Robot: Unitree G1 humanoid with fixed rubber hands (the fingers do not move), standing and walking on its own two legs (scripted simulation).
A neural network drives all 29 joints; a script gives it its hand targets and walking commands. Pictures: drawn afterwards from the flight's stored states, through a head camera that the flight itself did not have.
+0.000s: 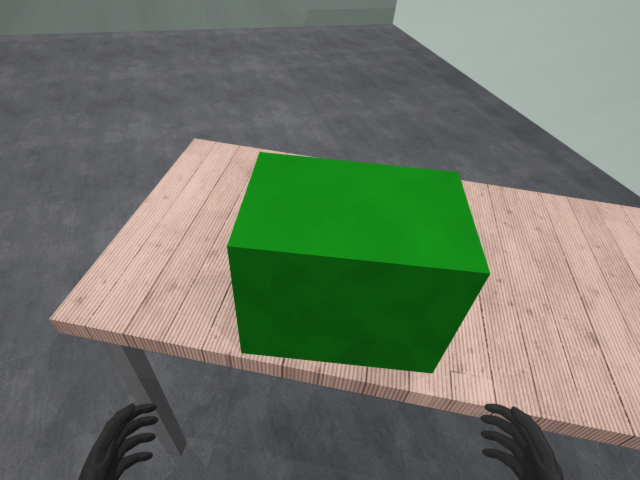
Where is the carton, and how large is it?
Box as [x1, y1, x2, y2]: [227, 152, 489, 372]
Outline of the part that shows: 259,152 227,245 241,352 432,372 489,274 487,264 458,173 451,171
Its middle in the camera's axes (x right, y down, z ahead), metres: +0.04 +0.04 +0.58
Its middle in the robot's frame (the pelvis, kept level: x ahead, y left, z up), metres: +0.42 -0.01 +0.05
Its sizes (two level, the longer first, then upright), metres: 0.289 0.194 0.230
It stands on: a table, 0.71 m high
